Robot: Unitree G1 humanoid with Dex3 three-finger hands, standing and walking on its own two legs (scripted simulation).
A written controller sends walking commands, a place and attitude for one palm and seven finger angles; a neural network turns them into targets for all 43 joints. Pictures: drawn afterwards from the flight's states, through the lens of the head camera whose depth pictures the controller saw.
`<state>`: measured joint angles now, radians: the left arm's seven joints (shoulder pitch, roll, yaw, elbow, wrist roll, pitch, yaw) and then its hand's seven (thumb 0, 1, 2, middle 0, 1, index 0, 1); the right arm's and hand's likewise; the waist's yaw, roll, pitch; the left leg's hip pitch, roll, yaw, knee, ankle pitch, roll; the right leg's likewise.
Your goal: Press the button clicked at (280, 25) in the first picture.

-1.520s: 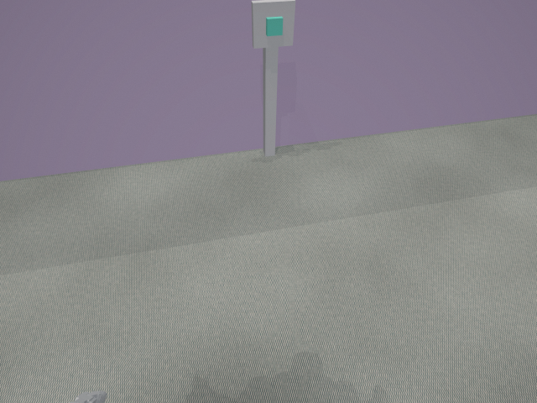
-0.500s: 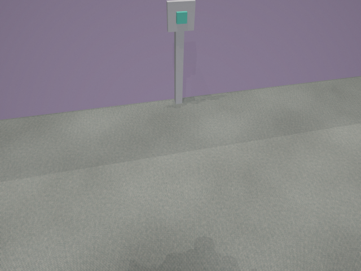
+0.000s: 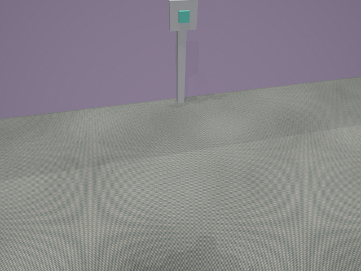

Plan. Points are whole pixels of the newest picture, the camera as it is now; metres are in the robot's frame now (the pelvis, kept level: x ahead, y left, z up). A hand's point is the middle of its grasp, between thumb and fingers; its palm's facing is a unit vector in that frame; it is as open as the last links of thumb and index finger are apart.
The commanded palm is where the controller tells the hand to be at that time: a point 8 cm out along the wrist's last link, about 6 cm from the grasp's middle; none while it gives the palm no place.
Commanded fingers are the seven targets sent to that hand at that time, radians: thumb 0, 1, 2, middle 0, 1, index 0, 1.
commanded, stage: look at it before walking up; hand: left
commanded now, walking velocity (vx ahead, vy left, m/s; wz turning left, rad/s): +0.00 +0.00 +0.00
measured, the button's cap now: (183, 16) +1.55 +0.06 -0.04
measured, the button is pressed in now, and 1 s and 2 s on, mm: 0 0 0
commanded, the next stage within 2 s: walk to a spot facing it in 0.22 s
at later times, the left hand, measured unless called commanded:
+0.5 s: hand out of the picture +0.06 +0.23 -0.17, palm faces -0.05 -0.96 -0.29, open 7.4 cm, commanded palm none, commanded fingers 0.00 0.90 0.90 -0.20 -0.30 -0.20 -0.30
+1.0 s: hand out of the picture +0.15 +0.13 -0.18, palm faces -0.19 -0.97 -0.15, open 7.4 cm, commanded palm none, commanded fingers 0.00 0.90 0.90 -0.20 -0.30 -0.20 -0.30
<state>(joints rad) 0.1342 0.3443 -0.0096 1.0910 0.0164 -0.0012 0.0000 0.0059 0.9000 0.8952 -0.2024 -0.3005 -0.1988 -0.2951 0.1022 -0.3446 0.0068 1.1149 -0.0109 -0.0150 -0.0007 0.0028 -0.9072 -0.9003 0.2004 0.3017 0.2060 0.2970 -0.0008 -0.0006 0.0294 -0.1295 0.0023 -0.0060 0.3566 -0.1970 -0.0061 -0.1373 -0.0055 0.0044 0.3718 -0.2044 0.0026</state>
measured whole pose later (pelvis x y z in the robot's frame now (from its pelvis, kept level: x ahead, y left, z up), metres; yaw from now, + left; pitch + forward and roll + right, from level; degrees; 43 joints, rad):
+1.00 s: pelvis +0.15 -0.04 -0.01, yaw -14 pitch +0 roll -1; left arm 0.40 0.14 0.03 1.08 0.03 -0.05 0.00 0.00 0.90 0.90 -0.20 -0.30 -0.20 -0.29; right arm 0.18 -0.18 -0.05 1.01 -0.02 -0.03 0.02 0.01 -0.91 -0.90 0.20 0.30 0.20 0.30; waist 0.01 0.00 0.02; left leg -0.55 0.13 0.08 0.86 -0.23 -0.04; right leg -0.10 0.02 -0.01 0.39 -0.30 -0.02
